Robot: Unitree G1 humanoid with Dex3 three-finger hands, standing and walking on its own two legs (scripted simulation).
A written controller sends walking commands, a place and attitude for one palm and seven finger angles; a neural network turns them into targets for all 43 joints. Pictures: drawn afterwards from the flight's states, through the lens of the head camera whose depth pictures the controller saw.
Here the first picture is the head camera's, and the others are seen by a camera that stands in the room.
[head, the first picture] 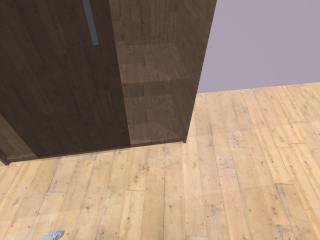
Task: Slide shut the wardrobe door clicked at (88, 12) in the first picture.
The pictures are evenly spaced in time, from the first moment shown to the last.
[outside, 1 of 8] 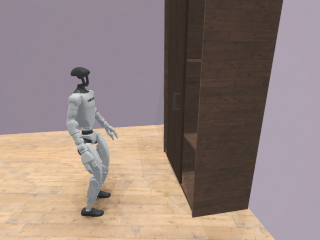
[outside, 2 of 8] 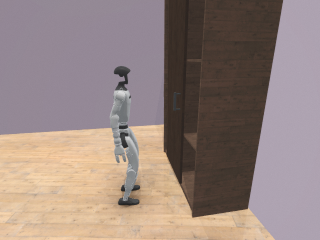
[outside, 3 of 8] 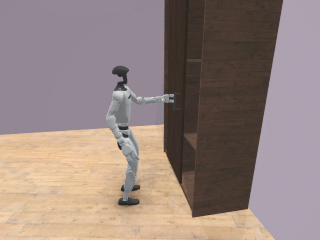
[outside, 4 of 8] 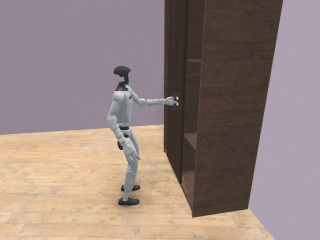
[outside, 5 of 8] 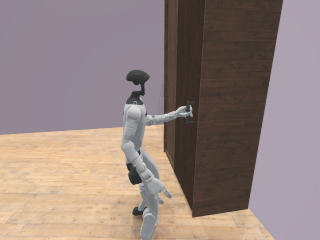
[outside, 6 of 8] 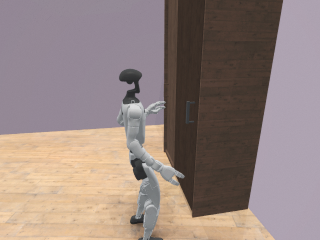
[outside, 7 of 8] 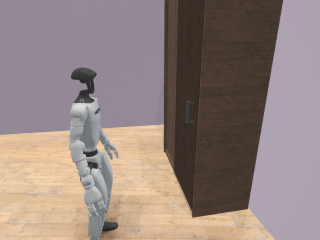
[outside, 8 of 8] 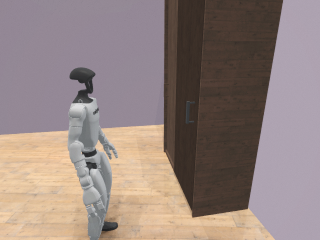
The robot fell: no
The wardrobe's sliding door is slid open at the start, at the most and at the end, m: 0.40 0.40 0.00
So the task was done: yes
